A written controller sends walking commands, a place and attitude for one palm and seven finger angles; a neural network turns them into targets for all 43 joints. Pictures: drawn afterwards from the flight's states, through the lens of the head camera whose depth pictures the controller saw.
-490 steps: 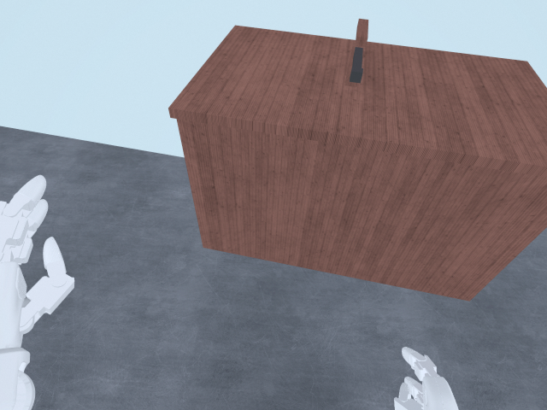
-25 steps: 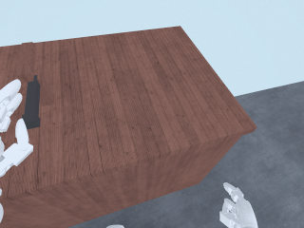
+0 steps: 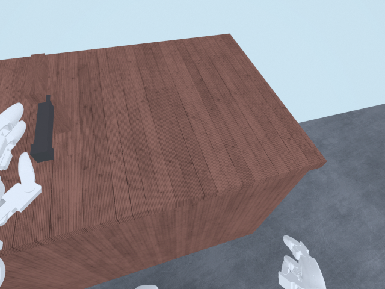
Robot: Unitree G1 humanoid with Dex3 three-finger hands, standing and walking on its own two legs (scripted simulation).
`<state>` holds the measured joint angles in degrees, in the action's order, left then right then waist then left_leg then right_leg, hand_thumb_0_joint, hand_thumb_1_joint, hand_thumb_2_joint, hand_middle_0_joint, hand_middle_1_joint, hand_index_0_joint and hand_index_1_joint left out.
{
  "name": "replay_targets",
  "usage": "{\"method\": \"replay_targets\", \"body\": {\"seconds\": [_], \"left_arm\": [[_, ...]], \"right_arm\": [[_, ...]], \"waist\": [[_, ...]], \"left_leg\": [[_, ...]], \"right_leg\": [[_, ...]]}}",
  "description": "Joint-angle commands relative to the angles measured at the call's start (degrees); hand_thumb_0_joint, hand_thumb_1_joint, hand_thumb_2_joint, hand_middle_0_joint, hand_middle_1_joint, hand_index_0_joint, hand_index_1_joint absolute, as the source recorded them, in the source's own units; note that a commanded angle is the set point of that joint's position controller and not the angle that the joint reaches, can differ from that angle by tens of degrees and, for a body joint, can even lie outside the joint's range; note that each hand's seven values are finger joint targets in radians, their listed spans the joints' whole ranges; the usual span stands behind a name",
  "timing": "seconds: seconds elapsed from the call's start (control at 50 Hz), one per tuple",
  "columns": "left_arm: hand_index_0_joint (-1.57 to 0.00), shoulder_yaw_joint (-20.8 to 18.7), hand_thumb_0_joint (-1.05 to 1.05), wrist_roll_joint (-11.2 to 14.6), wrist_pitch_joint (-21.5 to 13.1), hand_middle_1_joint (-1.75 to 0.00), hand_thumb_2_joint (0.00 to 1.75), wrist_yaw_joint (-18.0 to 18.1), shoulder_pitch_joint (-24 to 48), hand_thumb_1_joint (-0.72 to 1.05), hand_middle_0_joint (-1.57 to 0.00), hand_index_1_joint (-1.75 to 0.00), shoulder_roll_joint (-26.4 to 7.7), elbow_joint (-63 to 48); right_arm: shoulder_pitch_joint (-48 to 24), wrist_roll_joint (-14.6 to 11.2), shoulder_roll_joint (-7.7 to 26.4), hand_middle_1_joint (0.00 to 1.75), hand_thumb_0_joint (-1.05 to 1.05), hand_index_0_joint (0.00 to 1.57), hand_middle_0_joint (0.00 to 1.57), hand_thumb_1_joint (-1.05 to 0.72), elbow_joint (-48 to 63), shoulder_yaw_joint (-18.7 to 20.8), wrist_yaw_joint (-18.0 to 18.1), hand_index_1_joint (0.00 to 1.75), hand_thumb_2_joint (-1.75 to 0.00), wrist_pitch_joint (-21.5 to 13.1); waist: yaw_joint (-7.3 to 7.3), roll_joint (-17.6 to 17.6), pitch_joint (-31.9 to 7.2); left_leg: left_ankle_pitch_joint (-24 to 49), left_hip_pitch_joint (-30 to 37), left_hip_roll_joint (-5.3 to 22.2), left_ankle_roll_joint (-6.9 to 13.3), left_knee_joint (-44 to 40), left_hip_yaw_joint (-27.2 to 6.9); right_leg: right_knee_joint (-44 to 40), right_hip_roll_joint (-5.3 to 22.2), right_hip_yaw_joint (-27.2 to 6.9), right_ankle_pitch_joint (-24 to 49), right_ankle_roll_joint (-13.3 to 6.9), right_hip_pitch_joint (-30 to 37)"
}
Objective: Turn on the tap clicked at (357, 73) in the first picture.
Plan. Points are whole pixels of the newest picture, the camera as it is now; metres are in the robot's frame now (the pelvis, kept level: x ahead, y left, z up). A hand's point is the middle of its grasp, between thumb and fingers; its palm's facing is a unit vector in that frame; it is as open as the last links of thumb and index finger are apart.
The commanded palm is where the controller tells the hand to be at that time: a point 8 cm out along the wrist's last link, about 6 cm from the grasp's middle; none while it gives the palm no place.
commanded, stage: shuffle to correct the standing spot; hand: left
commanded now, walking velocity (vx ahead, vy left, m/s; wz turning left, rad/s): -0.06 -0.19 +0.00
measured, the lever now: (42, 151) +0.33 +0.32 +0.09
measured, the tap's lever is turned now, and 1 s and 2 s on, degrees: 0 0 0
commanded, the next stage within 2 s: none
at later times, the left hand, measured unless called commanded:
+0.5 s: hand (39, 186) +0.22 +0.24 +0.17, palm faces +0.32 -0.85 -0.41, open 7.4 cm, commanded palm +0.16 +0.28 +0.18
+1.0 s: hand (35, 194) +0.21 +0.24 +0.17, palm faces +0.33 -0.85 -0.40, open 7.4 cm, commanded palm +0.16 +0.28 +0.18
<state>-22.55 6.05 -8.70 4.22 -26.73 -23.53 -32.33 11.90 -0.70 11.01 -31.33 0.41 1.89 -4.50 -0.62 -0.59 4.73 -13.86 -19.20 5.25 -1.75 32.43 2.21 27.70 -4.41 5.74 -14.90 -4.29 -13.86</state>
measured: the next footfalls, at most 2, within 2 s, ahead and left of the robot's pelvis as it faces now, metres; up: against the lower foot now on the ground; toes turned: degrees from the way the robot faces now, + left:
none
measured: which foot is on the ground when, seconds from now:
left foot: down 0.00-1.00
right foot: down 0.00-1.00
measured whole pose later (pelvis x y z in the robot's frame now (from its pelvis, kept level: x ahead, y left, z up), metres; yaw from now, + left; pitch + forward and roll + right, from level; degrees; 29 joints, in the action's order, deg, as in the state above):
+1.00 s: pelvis +0.00 +0.00 +0.00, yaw +1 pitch +0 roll -2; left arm -22.1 6.5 -7.8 5.1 -28.3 -23.3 -32.3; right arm 11.9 -1.2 11.5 -31.0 0.4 1.8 -3.9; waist -0.4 0.3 4.2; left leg -13.8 -19.3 5.4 -1.9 32.8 1.5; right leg 27.6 -4.6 6.4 -14.9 -4.8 -13.5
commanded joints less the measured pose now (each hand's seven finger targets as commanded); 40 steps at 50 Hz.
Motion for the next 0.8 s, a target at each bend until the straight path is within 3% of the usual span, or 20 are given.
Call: {"method": "replay_targets", "body": {"seconds": [0.0, 0.08, 0.1, 0.16, 0.2, 0.24, 0.26, 0.28, 0.36, 0.38, 0.44, 0.5, 0.56, 0.58, 0.62, 0.68, 0.72, 0.78], "left_arm": [[-0.2, -6.43, 0.0, -0.19, -3.63, -0.3, 0.9, 1.08, 1.09, 0.9, -0.2, -0.3, -9.55, -11.67], [-0.2, -7.52, 0.0, -0.08, -3.19, -0.3, 0.9, 1.12, -0.45, 0.9, -0.2, -0.3, -10.31, -11.36], [-0.2, -6.23, 0.0, -0.01, -3.31, -0.3, 0.9, 0.87, 0.16, 0.9, -0.2, -0.3, -9.1, -10.99], [-0.2, -6.81, 0.0, 0.1, -3.37, -0.3, 0.9, 1.03, 1.0, 0.9, -0.2, -0.3, -9.85, -11.88], [-0.2, -6.36, 0.0, 0.2, -3.3, -0.3, 0.9, 1.31, 0.96, 0.9, -0.2, -0.3, -9.56, -11.57], [-0.2, -6.64, 0.0, 0.13, -3.37, -0.3, 0.9, 1.42, 2.28, 0.9, -0.2, -0.3, -9.89, -12.17], [-0.2, -7.11, 0.0, 0.05, -3.32, -0.3, 0.9, 1.55, 1.86, 0.9, -0.2, -0.3, -10.24, -11.77], [-0.2, -7.36, 0.0, 0.1, -3.11, -0.3, 0.9, 1.79, 1.29, 0.9, -0.2, -0.3, -10.62, -12.15], [-0.2, -6.32, 0.0, -0.08, -3.21, -0.3, 0.9, 1.54, 1.93, 0.9, -0.2, -0.3, -9.53, -11.5], [-0.2, -6.52, 0.0, -0.01, -3.01, -0.3, 0.9, 1.66, 1.59, 0.9, -0.2, -0.3, -9.8, -12.12], [-0.2, -6.37, 0.0, -0.09, -3.02, -0.3, 0.9, 1.45, 1.76, 0.9, -0.2, -0.3, -9.55, -10.55], [-0.2, -5.49, 0.0, 0.01, -2.9, -0.3, 0.9, 1.41, 1.35, 0.9, -0.2, -0.3, -8.74, -10.99], [-0.2, -6.97, 0.0, 0.13, -2.98, -0.3, 0.9, 1.56, 1.23, 0.9, -0.2, -0.3, -10.19, -12.47], [-0.2, -7.13, 0.0, 0.25, -2.85, -0.3, 0.9, 1.74, 0.65, 0.9, -0.2, -0.3, -10.56, -13.45], [-0.2, -7.54, 0.0, 0.25, -3.14, -0.3, 0.9, 1.74, 1.05, 0.9, -0.2, -0.3, -10.91, -13.98], [-0.2, -8.08, 0.0, 0.39, -2.75, -0.3, 0.9, 1.87, -1.25, 0.9, -0.2, -0.3, -11.06, -13.35], [-0.2, -7.66, 0.0, 0.39, -2.78, -0.3, 0.9, 1.66, -0.13, 0.9, -0.2, -0.3, -10.66, -12.53], [-0.2, -7.5, 0.0, 0.49, -2.43, -0.3, 0.9, 1.86, -1.13, 0.9, -0.2, -0.3, -10.34, -11.63]], "right_arm": [[-4.11, -0.15, 7.64, 0.3, 0.0, 0.2, 0.2, -0.9, 9.09, 2.69, 0.59, 0.3, -0.9, -3.24], [-3.96, -0.64, 7.5, 0.3, 0.0, 0.2, 0.2, -0.9, 9.36, 3.07, 0.41, 0.3, -0.9, -3.29], [-3.52, -0.4, 7.69, 0.3, 0.0, 0.2, 0.2, -0.9, 9.15, 2.93, 0.34, 0.3, -0.9, -3.19], [-3.14, -0.57, 7.72, 0.3, 0.0, 0.2, 0.2, -0.9, 9.44, 3.42, 0.31, 0.3, -0.9, -3.27], [-3.53, -0.36, 7.57, 0.3, 0.0, 0.2, 0.2, -0.9, 8.84, 2.77, 0.45, 0.3, -0.9, -3.12], [-3.56, -0.53, 7.61, 0.3, 0.0, 0.2, 0.2, -0.9, 9.24, 3.19, 0.47, 0.3, -0.9, -3.31], [-3.42, -0.51, 7.51, 0.3, 0.0, 0.2, 0.2, -0.9, 9.11, 3.21, 0.51, 0.3, -0.9, -3.26], [-4.29, -0.69, 7.27, 0.3, 0.0, 0.2, 0.2, -0.9, 9.06, 2.86, 0.61, 0.3, -0.9, -3.17], [-3.54, -0.52, 7.55, 0.3, 0.0, 0.2, 0.2, -0.9, 9.06, 3.29, 0.53, 0.3, -0.9, -3.22], [-4.18, -0.77, 7.39, 0.3, 0.0, 0.2, 0.2, -0.9, 9.06, 2.99, 0.56, 0.3, -0.9, -3.25], [-3.67, -0.54, 7.62, 0.3, 0.0, 0.2, 0.2, -0.9, 9.03, 3.23, 0.39, 0.3, -0.9, -3.18], [-3.54, -0.51, 7.66, 0.3, 0.0, 0.2, 0.2, -0.9, 8.65, 3.01, 0.25, 0.3, -0.9, -2.78], [-3.28, -0.7, 7.64, 0.3, 0.0, 0.2, 0.2, -0.9, 9.26, 3.53, 0.15, 0.3, -0.9, -2.8], [-4.07, -0.93, 7.32, 0.3, 0.0, 0.2, 0.2, -0.9, 9.23, 3.16, 0.23, 0.3, -0.9, -2.78], [-3.97, -0.66, 7.58, 0.3, 0.0, 0.2, 0.2, -0.9, 9.54, 3.38, 0.28, 0.3, -0.9, -2.81], [-4.1, -0.95, 7.3, 0.3, 0.0, 0.2, 0.2, -0.9, 9.45, 3.08, 0.37, 0.3, -0.9, -2.6], [-3.83, -0.75, 7.58, 0.3, 0.0, 0.2, 0.2, -0.9, 9.65, 3.28, 0.41, 0.3, -0.9, -2.58], [-4.06, -1.12, 7.32, 0.3, 0.0, 0.2, 0.2, -0.9, 9.25, 3.09, 0.41, 0.3, -0.9, -2.48]], "waist": [[0.24, 6.27, -11.28], [0.24, 5.46, -11.75], [0.46, 4.68, -11.68], [0.57, 4.32, -10.69], [0.82, 3.5, -10.47], [0.79, 4.54, -9.67], [0.69, 3.52, -9.75], [0.77, 4.9, -9.61], [0.61, 4.72, -10.16], [0.68, 5.31, -10.58], [0.52, 4.71, -10.17], [0.84, 3.79, -11.03], [0.57, 3.35, -12.3], [0.79, 4.7, -12.55], [0.43, 5.19, -12.66], [0.58, 4.88, -12.72], [0.45, 4.6, -11.46], [0.79, 4.57, -10.66]], "left_leg": [[9.01, 5.63, 6.37, 4.49, -6.29, -6.92], [9.46, 6.56, 5.58, 3.86, -4.71, -6.06], [7.69, 5.98, 5.39, 3.88, -4.71, -5.62], [1.01, 5.1, 4.12, 3.4, -3.43, -5.0], [0.64, 5.4, 4.03, 3.53, -4.3, -5.04], [-1.44, 5.08, 3.95, 3.48, -4.23, -5.35], [-1.36, 5.01, 4.02, 3.55, -4.02, -5.52], [0.84, 6.22, 4.1, 3.65, -4.64, -5.67], [3.34, 5.56, 4.89, 3.85, -4.17, -6.0], [6.45, 7.01, 4.8, 3.76, -4.5, -6.31], [6.02, 5.69, 5.25, 3.88, -3.98, -5.89], [6.78, 6.6, 4.24, 3.73, -2.77, -5.14], [9.53, 7.28, 4.03, 3.4, -0.77, -4.61], [12.4, 8.77, 4.09, 3.38, -1.37, -4.98], [13.27, 7.87, 5.04, 3.67, -1.85, -5.53], [16.04, 8.79, 5.11, 3.59, -1.86, -5.74], [12.66, 6.75, 5.22, 3.57, -2.06, -5.73], [9.14, 7.25, 4.22, 3.29, -1.98, -5.15]], "right_leg": [[-4.03, 7.12, -5.72, 10.62, 4.04, 2.98], [-5.01, 7.97, -6.68, 12.43, 2.96, 3.31], [-5.21, 7.79, -6.35, 11.41, 3.11, 3.11], [-6.17, 9.26, -8.81, 8.94, 1.94, 1.41], [-6.25, 8.89, -7.83, 7.8, 1.82, 0.6], [-6.41, 9.24, -9.02, 6.28, 1.56, -0.24], [-6.45, 9.28, -8.99, 6.35, 1.61, -0.03], [-6.24, 9.07, -8.69, 7.57, 1.5, -0.52], [-5.69, 8.71, -8.26, 9.68, 2.52, 1.19], [-5.07, 8.54, -7.73, 11.35, 1.99, 1.09], [-5.56, 8.51, -7.61, 11.16, 2.87, 1.82], [-5.64, 9.02, -7.85, 12.59, 2.09, 1.49], [-5.25, 10.18, -8.89, 15.9, 1.97, 2.41], [-4.53, 10.13, -8.39, 17.29, 1.3, 2.11], [-4.42, 9.51, -7.69, 16.74, 2.5, 2.97], [-4.22, 9.48, -7.47, 18.73, 2.32, 3.27], [-4.95, 9.31, -7.54, 16.23, 3.07, 3.15], [-5.71, 10.12, -8.72, 15.08, 1.73, 1.58]]}}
